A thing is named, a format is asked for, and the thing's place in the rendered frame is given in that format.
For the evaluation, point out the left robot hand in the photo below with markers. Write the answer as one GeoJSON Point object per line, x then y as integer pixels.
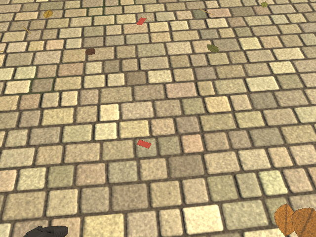
{"type": "Point", "coordinates": [49, 231]}

